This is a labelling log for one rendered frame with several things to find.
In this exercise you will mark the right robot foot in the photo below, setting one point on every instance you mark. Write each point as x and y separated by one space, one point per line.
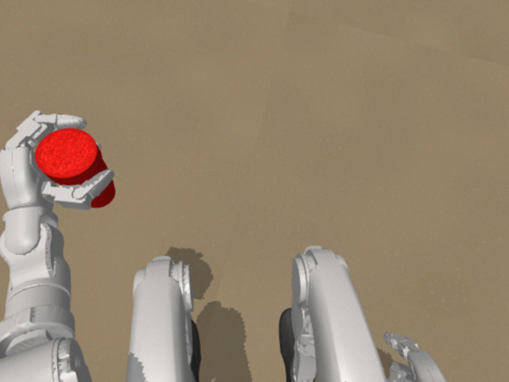
287 342

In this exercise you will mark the cup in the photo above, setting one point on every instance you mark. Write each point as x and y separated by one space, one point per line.
70 157

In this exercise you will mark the right robot hand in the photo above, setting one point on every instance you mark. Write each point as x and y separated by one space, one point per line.
422 367

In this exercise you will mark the left robot hand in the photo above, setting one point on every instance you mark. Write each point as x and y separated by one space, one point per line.
24 184

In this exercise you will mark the left robot arm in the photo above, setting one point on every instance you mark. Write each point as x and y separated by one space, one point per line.
37 335

